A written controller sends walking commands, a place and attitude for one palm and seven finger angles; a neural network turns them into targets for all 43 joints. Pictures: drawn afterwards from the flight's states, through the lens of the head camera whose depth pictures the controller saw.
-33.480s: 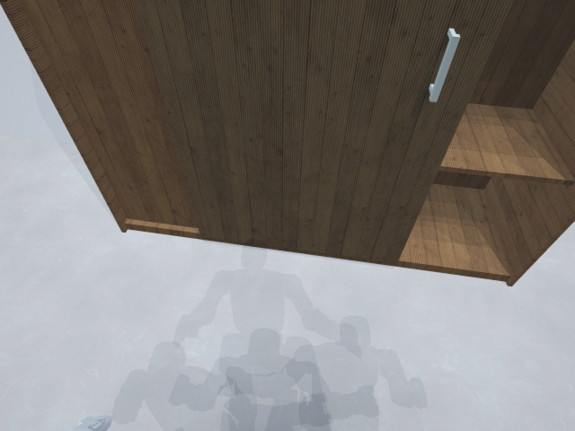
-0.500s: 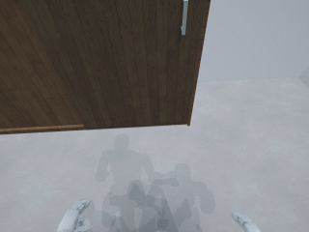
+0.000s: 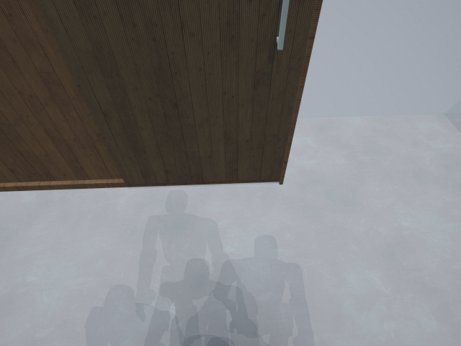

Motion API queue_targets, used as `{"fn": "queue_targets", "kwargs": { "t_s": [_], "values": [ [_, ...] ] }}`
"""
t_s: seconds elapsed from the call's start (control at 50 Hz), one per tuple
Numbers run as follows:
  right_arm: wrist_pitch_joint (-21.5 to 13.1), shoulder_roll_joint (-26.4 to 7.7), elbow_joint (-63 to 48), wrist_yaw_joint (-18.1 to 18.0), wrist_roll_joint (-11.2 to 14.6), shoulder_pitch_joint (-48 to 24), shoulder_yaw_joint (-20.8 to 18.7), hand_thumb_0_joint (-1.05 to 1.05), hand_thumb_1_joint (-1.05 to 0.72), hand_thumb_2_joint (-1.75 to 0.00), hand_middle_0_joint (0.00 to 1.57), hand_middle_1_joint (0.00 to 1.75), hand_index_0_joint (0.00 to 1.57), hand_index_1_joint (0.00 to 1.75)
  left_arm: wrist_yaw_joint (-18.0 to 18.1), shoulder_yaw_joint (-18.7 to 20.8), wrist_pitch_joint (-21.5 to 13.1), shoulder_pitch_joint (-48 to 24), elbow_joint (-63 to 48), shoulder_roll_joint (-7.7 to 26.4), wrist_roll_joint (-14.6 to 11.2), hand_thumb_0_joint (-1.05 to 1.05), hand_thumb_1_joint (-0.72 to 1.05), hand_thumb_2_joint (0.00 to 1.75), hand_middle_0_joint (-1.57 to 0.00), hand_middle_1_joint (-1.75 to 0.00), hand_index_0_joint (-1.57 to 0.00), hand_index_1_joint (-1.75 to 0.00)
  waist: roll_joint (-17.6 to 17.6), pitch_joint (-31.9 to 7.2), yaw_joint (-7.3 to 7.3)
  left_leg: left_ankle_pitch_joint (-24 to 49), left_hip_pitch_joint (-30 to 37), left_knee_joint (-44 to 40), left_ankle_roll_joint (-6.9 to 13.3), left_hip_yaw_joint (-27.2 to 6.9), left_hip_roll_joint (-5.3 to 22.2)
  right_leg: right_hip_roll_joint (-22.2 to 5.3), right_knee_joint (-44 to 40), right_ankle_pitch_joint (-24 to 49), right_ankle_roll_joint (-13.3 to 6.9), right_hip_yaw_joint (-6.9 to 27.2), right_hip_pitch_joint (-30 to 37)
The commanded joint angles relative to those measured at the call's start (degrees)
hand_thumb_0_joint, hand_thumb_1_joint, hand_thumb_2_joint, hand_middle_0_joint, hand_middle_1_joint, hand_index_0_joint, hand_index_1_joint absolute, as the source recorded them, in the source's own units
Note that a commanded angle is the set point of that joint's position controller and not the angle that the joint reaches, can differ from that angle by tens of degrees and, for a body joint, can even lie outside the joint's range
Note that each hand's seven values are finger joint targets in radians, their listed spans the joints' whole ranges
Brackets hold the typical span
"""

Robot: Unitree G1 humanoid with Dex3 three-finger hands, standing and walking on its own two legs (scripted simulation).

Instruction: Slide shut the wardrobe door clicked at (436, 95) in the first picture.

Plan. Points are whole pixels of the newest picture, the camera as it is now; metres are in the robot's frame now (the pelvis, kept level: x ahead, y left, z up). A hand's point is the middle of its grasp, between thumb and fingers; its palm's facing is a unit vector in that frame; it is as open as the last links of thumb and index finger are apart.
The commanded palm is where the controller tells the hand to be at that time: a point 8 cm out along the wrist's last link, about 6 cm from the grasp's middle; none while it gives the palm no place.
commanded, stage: let the arm hang, fingers relaxed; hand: left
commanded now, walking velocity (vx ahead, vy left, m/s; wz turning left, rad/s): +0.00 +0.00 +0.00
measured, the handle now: (282, 22) +1.00 -0.13 +0.11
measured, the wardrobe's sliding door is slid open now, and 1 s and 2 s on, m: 0.00 0.00 0.00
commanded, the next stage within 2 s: look to check the result in 0.38 s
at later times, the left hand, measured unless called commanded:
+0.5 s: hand out of the picture +0.01 +0.19 -0.18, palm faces -0.02 -0.98 -0.19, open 7.4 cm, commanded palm none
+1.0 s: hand out of the picture +0.05 +0.23 -0.17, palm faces -0.04 -0.97 -0.25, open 7.4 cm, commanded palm none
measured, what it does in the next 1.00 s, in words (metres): stands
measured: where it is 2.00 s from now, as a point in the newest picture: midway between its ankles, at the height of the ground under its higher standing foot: outside the picture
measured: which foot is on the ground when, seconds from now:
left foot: down 0.00-1.00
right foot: down 0.00-1.00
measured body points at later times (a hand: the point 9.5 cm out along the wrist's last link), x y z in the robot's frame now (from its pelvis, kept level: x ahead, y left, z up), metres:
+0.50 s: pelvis +0.01 +0.02 +0.00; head +0.03 +0.02 +0.45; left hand +0.01 +0.24 -0.16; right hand +0.00 -0.21 -0.16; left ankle +0.05 +0.10 -0.74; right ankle -0.04 -0.12 -0.74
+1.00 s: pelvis +0.01 +0.02 +0.00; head +0.03 +0.03 +0.45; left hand +0.05 +0.28 -0.15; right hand +0.04 -0.24 -0.15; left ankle +0.05 +0.10 -0.74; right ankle -0.04 -0.12 -0.74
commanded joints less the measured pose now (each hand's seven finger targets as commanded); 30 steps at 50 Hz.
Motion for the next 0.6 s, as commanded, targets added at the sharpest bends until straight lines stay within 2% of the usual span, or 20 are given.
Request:
{"fn": "queue_targets", "kwargs": {
  "t_s": [0.0, 0.18, 0.28, 0.3, 0.34, 0.44, 0.58],
  "values": [
    [-1.3, -5.4, -1.6, -0.5, -0.2, 2.6, -0.8, 0.0, -0.9, -0.9, 0.2, 0.3, 0.2, 0.3, 0.5, 1.1, -1.2, 2.5, -1.4, 5.2, -0.2, 0.0, 0.9, 0.9, -0.2, -0.3, -0.2, -0.3, -1.9, 0.5, 0.52, 0.7, 3.5, -5.6, 0.2, -6.4, 5.6, -4.7, -5.3, 2.1, -0.9, 3.9, -6.1],
    [-1.8, -4.5, -1.4, -0.8, -0.3, 2.0, -0.8, 0.0, -0.9, -0.9, 0.2, 0.3, 0.2, 0.3, 0.6, 1.2, -1.3, 3.1, -1.0, 3.6, -0.1, 0.0, 0.9, 0.9, -0.2, -0.3, -0.2, -0.3, -0.7, 1.4, 0.46, 1.4, 3.7, -6.5, 0.5, -6.6, 5.4, -4.7, -4.9, 3.5, -0.6, 4.0, -6.0],
    [-2.0, -5.1, -1.7, -0.8, -0.2, 1.4, -0.9, 0.0, -0.9, -0.9, 0.2, 0.3, 0.2, 0.3, 0.5, 1.4, -1.3, 3.1, -1.1, 4.0, 0.0, 0.0, 0.9, 0.9, -0.2, -0.3, -0.2, -0.3, -0.7, 0.7, 0.48, 2.1, 4.5, -6.7, 0.7, -6.8, 5.6, -4.8, -5.0, 4.0, -0.4, 3.8, -5.7],
    [-1.9, -5.5, -2.0, -0.8, -0.1, 1.4, -0.9, 0.0, -0.9, -0.9, 0.2, 0.3, 0.2, 0.3, 0.5, 1.4, -1.4, 3.3, -1.2, 4.2, 0.1, 0.0, 0.9, 0.9, -0.2, -0.3, -0.2, -0.3, -1.8, 0.2, 0.48, 3.2, 5.3, -6.3, 0.8, -6.8, 5.6, -4.8, -5.0, 4.7, -0.3, 3.8, -5.7],
    [-1.9, -5.6, -1.9, -0.8, -0.2, 1.2, -0.9, 0.0, -0.9, -0.9, 0.2, 0.3, 0.2, 0.3, 0.4, 1.3, -1.4, 2.8, -1.2, 4.1, 0.1, 0.0, 0.9, 0.9, -0.2, -0.3, -0.2, -0.3, -1.3, 1.3, 0.32, 2.3, 4.7, -6.7, 0.7, -6.8, 5.6, -4.9, -5.2, 4.0, -0.3, 3.8, -6.0],
    [-2.1, -6.5, -2.2, -0.7, -0.2, 0.6, -1.1, 0.0, -0.9, -0.9, 0.2, 0.3, 0.2, 0.3, 0.4, 1.4, -1.5, 2.5, -1.4, 5.0, 0.1, 0.0, 0.9, 0.9, -0.2, -0.3, -0.2, -0.3, -1.1, -0.7, 0.33, 3.8, 5.8, -6.5, 0.9, -7.0, 5.6, -5.0, -5.1, 4.9, -0.3, 3.8, -4.9],
    [-2.2, -8.2, -2.4, -0.7, -0.1, -1.2, -1.4, 0.0, -0.9, -0.9, 0.2, 0.3, 0.2, 0.3, 0.2, 1.6, -1.6, 1.3, -1.6, 6.5, 0.1, 0.0, 0.9, 0.9, -0.2, -0.3, -0.2, -0.3, -1.7, -0.3, 0.41, 3.9, 6.2, -7.0, 1.0, -7.4, 5.8, -5.2, -5.6, 4.9, -0.4, 3.9, -4.9]
  ]
}}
